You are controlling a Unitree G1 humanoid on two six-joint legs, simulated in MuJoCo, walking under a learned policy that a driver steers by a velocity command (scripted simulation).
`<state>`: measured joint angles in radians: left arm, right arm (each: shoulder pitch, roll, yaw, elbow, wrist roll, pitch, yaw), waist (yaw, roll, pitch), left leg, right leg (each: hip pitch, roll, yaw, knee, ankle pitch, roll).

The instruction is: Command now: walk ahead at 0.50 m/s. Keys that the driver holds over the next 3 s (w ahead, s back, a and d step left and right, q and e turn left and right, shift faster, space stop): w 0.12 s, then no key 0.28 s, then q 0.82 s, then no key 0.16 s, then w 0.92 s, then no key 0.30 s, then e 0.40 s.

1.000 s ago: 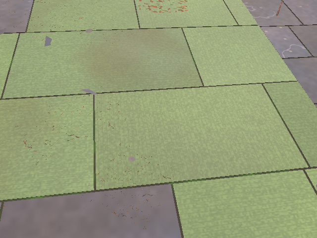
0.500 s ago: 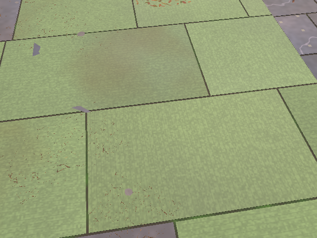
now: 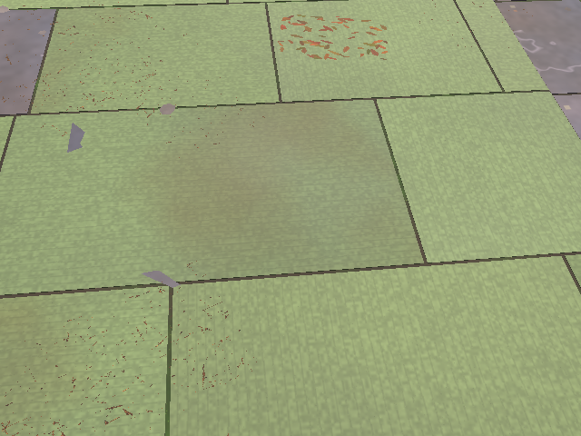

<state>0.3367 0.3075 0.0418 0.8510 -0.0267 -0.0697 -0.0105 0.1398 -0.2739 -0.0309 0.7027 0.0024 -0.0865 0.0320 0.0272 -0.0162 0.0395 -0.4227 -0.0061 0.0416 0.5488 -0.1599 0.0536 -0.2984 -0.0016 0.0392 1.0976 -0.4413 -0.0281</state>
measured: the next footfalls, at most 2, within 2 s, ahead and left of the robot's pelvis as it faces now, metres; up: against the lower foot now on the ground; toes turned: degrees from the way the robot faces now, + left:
right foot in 0.38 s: +0.37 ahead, -0.12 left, +0.00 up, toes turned +0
left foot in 0.80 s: +0.26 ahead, +0.12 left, +0.00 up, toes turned +13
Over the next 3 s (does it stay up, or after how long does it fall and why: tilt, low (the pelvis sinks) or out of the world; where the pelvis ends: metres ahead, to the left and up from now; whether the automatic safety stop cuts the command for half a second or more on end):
stays up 0.72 0.24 0.00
